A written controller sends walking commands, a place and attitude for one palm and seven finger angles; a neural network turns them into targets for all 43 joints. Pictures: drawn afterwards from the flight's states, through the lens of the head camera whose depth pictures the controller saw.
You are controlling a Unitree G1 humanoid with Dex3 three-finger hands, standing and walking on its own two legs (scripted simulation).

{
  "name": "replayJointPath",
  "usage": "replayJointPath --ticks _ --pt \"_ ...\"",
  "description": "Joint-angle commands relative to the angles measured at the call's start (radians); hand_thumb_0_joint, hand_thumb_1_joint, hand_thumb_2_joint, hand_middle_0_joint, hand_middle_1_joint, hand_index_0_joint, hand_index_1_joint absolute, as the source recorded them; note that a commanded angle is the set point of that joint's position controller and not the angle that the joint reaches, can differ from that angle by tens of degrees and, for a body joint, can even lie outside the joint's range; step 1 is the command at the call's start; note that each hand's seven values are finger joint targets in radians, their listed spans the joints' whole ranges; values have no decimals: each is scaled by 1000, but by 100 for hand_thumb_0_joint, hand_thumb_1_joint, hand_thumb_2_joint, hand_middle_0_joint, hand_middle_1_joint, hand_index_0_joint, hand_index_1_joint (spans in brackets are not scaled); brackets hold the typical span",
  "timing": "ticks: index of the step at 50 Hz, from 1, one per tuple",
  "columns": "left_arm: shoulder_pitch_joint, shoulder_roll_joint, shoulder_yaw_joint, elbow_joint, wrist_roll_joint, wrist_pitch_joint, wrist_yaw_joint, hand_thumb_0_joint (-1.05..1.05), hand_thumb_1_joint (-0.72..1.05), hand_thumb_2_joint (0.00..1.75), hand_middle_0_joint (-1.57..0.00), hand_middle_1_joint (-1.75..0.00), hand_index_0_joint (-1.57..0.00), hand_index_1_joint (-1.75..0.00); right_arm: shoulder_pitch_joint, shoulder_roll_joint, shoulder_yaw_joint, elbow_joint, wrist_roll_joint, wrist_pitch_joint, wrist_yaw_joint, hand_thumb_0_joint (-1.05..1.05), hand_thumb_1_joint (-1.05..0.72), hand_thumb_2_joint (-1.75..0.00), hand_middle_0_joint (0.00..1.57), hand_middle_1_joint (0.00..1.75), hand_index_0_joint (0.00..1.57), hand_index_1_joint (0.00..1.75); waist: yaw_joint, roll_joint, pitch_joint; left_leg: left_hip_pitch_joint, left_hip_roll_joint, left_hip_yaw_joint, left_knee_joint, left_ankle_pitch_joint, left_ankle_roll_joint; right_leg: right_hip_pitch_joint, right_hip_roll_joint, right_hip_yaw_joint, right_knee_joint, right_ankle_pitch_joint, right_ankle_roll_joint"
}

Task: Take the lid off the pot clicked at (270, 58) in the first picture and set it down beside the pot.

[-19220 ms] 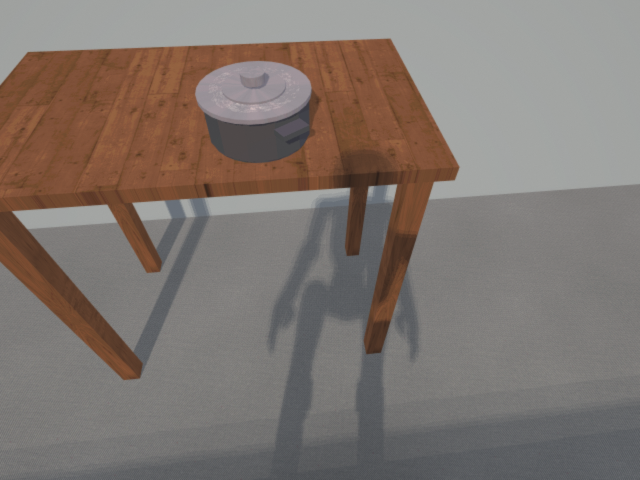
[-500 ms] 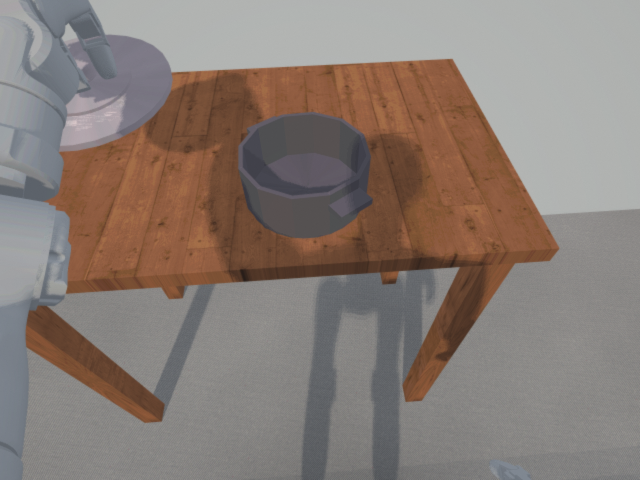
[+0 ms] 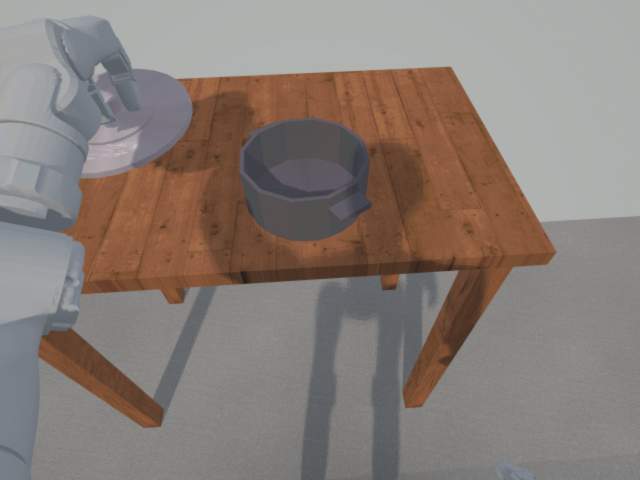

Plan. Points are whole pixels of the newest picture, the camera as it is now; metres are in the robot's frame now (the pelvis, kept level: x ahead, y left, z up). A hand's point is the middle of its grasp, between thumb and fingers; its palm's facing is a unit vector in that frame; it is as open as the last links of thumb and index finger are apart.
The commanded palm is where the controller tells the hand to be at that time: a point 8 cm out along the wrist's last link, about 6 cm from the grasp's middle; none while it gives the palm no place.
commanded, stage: lower the lid onto the table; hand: left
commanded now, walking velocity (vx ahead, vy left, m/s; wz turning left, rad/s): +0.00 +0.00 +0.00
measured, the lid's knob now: (102, 101) +0.50 +0.25 +0.22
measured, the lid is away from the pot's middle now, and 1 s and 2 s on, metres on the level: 0.23 0.23 0.23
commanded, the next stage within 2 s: open the fingers wide in 1.96 s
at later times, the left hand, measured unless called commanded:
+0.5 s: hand (105, 135) +0.47 +0.24 +0.20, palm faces -0.34 -0.14 -0.93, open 5.8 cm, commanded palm +0.46 +0.24 +0.28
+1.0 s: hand (124, 152) +0.48 +0.24 +0.17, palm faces -0.40 -0.15 -0.90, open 5.7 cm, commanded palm +0.47 +0.24 +0.24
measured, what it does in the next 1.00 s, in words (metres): stands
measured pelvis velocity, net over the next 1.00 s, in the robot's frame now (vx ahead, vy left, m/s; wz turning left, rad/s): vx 0.00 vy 0.00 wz -0.02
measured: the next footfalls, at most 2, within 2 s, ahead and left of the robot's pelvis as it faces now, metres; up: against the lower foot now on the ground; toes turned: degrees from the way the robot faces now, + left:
none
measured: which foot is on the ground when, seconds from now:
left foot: down 0.00-1.00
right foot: down 0.00-1.00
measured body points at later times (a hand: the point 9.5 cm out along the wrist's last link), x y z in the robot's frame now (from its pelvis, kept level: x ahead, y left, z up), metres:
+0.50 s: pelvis +0.00 +0.00 +0.00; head +0.04 -0.01 +0.45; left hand +0.48 +0.25 +0.26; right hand +0.09 -0.27 -0.12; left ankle -0.02 +0.07 -0.74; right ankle -0.03 -0.12 -0.74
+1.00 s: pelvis +0.00 +0.00 +0.00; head +0.05 +0.00 +0.45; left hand +0.50 +0.25 +0.22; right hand +0.08 -0.27 -0.13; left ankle -0.02 +0.07 -0.74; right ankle -0.03 -0.12 -0.74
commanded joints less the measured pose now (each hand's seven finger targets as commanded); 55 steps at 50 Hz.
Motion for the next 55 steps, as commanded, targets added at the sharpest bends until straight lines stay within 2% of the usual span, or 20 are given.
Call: replayJointPath --ticks 1,7,10,12,16,18,22,23,28,29,30,35,37,40,43,46,47,50,52,55 --pt "-592 260 52 -166 33 0 60 0 69 101 -76 -114 -96 -112 -44 -138 -47 -112 5 -20 -15 0 -90 -90 20 30 20 30 -7 -32 -392 249 28 -51 7 438 -11 92 25 22 -17 284 -44" --pt "-601 284 78 -218 34 -19 71 0 69 101 -76 -114 -96 -112 -41 -134 -51 -120 -1 -30 -18 0 -90 -90 20 30 20 30 -3 30 -459 320 31 -64 30 537 -15 85 30 28 -10 310 -46" --pt "-578 305 88 -203 33 -28 71 0 69 101 -76 -114 -96 -112 -40 -138 -49 -119 2 -19 -18 0 -90 -90 20 30 20 30 -6 3 -450 285 32 -54 28 514 -12 103 27 28 -8 326 -43" --pt "-564 217 25 -154 22 -22 68 0 69 101 -76 -114 -96 -112 -37 -134 -50 -109 6 -15 -18 0 -90 -90 20 30 20 30 -21 -8 -389 276 33 -56 24 479 -11 60 30 20 -16 292 -43" --pt "-556 248 54 -205 20 -34 74 0 69 101 -76 -114 -96 -112 -42 -136 -52 -118 -1 -19 -17 0 -90 -90 20 30 20 30 -12 32 -435 304 28 -60 34 523 -11 76 31 25 -8 314 -47" --pt "-549 213 26 -163 18 -34 71 0 69 101 -76 -114 -96 -112 -35 -133 -51 -106 3 -15 -20 0 -90 -90 20 30 20 30 -26 21 -393 293 31 -60 29 492 -14 51 33 18 -15 289 -46" --pt "-558 244 50 -134 17 -43 77 0 69 101 -76 -114 -96 -112 -26 -139 -52 -99 3 -11 -25 0 -90 -90 20 30 20 30 -28 -9 -372 257 26 -56 16 409 -9 60 35 18 -22 264 -46" --pt "-563 284 81 -135 19 -48 81 0 69 101 -76 -114 -96 -112 -23 -142 -52 -97 3 -10 -27 0 -90 -90 20 30 20 30 -21 -14 -386 246 26 -54 13 395 -9 80 34 21 -18 271 -47" --pt "-593 250 54 -194 16 -75 91 0 69 101 -76 -114 -96 -112 -12 -140 -58 -98 0 -17 -26 0 -90 -90 20 30 20 30 -25 59 -450 324 32 -68 31 509 -19 51 37 20 -11 293 -49" --pt "-584 294 96 -236 13 -87 94 0 69 101 -76 -114 -96 -112 -8 -145 -63 -105 -6 -24 -24 0 -90 -90 20 30 20 30 -12 61 -488 344 37 -76 43 568 -25 61 36 21 -4 313 -52" --pt "-558 250 63 -206 17 -84 93 0 69 101 -76 -114 -96 -112 -14 -140 -61 -109 -6 -23 -22 0 -90 -90 20 30 20 30 -20 75 -477 352 36 -75 48 581 -25 46 39 22 -5 309 -49" --pt "-474 243 69 -82 12 -76 91 0 69 101 -76 -114 -96 -112 -4 -148 -58 -96 1 1 -21 0 -90 -90 20 30 20 30 -22 -17 -377 253 36 -54 30 478 -15 51 38 15 -10 292 -45" --pt "-534 218 45 -123 8 -80 93 0 69 101 -76 -114 -96 -112 -2 -146 -62 -97 1 3 -22 0 -90 -90 20 30 20 30 -29 -8 -402 276 35 -57 26 469 -12 49 38 18 -13 289 -44" --pt "-591 307 108 -202 14 -105 105 0 69 101 -76 -114 -96 -112 0 -149 -64 -107 -7 -5 -26 0 -90 -90 20 30 20 30 -22 31 -485 318 35 -64 40 543 -13 78 37 28 -3 337 -46" --pt "-521 239 67 -125 15 -107 103 0 69 101 -76 -114 -96 -112 15 -143 -68 -99 -3 -5 -28 0 -90 -90 20 30 20 30 -30 31 -448 325 39 -69 49 575 -21 38 41 21 -4 318 -44" --pt "-464 276 100 -40 17 -109 107 0 69 101 -76 -114 -96 -112 26 -151 -64 -90 -2 8 -28 0 -90 -90 20 30 20 30 -25 -24 -396 252 36 -54 38 493 -13 55 42 16 -3 306 -44" --pt "-479 309 120 -69 18 -113 108 0 69 101 -76 -114 -96 -112 18 -153 -64 -98 0 10 -27 0 -90 -90 20 30 20 30 -17 -10 -416 249 35 -50 35 483 -13 75 38 21 -1 317 -44" --pt "-524 251 69 -152 10 -127 109 0 69 101 -76 -114 -96 -112 14 -149 -70 -109 -2 11 -24 0 -90 -90 20 30 20 30 -31 32 -463 305 41 -56 53 560 -12 56 37 26 0 341 -41" --pt "-473 290 111 -168 13 -132 113 0 69 101 -76 -114 -96 -112 19 -149 -73 -113 -6 7 -24 0 -90 -90 20 30 20 30 -19 53 -491 332 41 -63 64 619 -17 64 41 28 5 358 -42" --pt "-463 258 91 -178 -4 -136 108 0 69 101 -76 -114 -96 -112 23 -149 -75 -113 -4 11 -21 0 -90 -90 20 30 20 30 -30 43 -454 334 46 -68 64 630 -19 36 45 21 -3 342 -41"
